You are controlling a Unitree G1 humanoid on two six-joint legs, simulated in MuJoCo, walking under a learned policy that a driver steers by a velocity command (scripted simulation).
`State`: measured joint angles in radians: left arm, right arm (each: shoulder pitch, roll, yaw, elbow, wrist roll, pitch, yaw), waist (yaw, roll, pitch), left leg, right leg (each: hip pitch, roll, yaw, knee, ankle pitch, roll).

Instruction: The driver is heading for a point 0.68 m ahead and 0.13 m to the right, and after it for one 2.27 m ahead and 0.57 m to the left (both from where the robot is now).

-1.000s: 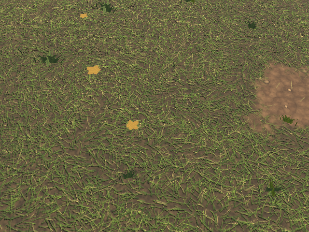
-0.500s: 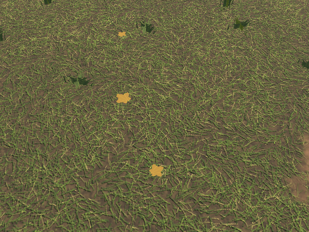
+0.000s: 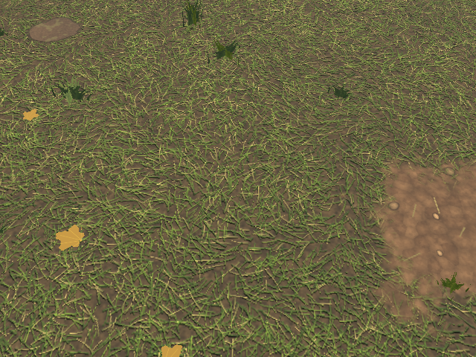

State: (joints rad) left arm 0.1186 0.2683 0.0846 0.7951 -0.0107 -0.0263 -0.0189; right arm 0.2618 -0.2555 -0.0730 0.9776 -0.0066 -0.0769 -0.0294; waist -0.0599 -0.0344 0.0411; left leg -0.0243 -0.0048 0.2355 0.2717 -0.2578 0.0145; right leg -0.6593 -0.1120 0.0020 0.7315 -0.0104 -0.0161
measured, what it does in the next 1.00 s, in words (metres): walks ahead, turning right: right foot, then left foot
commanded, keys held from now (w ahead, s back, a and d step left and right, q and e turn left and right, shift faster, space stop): e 0.40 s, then no key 0.60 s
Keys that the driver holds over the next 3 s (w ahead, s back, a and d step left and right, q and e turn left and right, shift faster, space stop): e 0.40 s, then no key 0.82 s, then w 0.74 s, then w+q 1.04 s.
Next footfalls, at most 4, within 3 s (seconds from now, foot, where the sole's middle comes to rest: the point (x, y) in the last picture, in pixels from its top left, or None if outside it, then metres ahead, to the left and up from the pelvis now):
0.12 right None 0.21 -0.12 -0.78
0.60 left None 0.24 0.11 -0.78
0.88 right None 0.13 -0.14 -0.78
1.92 right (335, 337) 0.51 -0.26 -0.78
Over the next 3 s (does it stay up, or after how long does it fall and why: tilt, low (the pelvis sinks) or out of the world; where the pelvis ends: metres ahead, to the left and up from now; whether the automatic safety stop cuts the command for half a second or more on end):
stays up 1.00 -0.22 -0.02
